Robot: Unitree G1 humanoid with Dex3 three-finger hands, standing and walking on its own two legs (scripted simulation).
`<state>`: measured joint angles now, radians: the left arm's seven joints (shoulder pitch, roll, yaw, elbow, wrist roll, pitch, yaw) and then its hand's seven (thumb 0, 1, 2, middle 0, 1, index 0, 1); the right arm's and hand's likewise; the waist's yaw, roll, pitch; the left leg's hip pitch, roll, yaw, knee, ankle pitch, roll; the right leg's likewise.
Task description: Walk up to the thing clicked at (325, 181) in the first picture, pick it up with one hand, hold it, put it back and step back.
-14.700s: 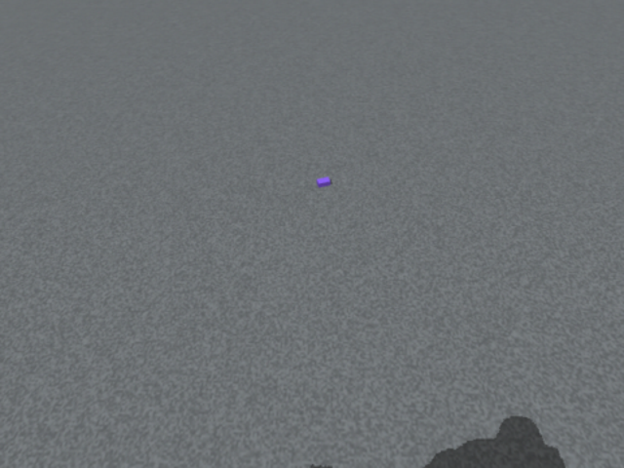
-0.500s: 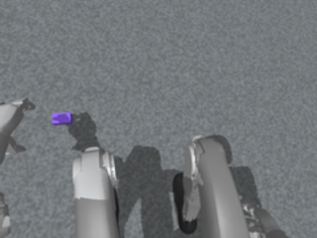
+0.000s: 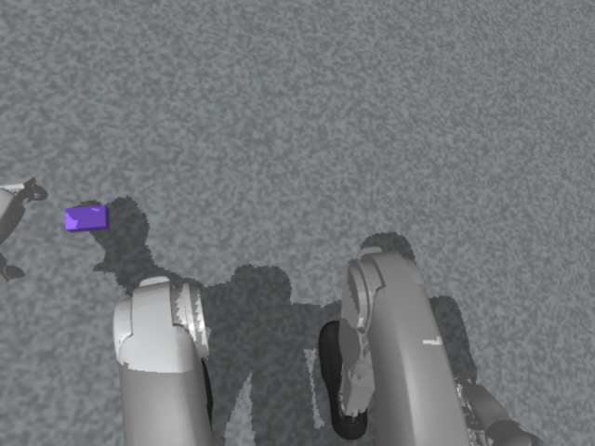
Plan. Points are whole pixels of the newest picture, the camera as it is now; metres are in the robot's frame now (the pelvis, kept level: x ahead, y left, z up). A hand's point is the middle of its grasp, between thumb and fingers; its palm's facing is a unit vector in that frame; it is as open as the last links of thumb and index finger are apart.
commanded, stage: rise first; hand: left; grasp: from above
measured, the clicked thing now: (88, 219) +0.46 +0.31 -0.31
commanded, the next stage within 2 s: approach in 0.52 s
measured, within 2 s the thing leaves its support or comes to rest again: neither
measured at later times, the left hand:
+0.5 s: hand (17, 234) +0.40 +0.36 -0.18, palm faces -0.46 -0.09 -0.88, open 11.7 cm
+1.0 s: hand (68, 191) +0.46 +0.30 -0.17, palm faces -0.39 -0.02 -0.92, open 13.0 cm
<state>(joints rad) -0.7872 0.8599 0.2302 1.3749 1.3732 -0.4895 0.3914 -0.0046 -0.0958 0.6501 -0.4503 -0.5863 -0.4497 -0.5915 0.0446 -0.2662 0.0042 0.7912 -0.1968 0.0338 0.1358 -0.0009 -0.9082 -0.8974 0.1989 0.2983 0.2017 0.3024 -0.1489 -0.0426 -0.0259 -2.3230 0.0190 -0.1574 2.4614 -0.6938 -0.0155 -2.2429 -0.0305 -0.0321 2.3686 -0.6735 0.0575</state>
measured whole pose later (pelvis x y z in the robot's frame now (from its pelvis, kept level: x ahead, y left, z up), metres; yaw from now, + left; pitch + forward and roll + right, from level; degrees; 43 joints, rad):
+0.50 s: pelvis +0.00 +0.00 -0.01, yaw -1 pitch +31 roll -8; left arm -0.83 0.89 0.25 1.47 1.39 -0.47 0.45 0.00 -0.11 0.67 -0.43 -0.64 -0.43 -0.64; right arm 0.05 -0.28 0.04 0.81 -0.24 0.02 0.14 0.00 -0.91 -0.90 0.20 0.30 0.20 0.30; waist -0.19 -0.05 0.00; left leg -2.35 0.01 -0.18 2.50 -0.71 -0.03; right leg -2.27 -0.02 -0.04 2.40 -0.68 0.06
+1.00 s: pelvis +0.01 +0.00 -0.01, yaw -1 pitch +32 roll -9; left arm -0.97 0.80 0.12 1.50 1.41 -0.32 0.51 0.00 -0.32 0.82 -0.23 -0.91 -0.25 -0.89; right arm 0.06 -0.27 0.06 0.78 -0.22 -0.03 0.15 0.00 -0.92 -0.89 0.20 0.30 0.20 0.30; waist -0.26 -0.04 -0.03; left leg -2.36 0.01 -0.18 2.49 -0.71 -0.02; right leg -2.27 -0.02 -0.04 2.39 -0.68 0.06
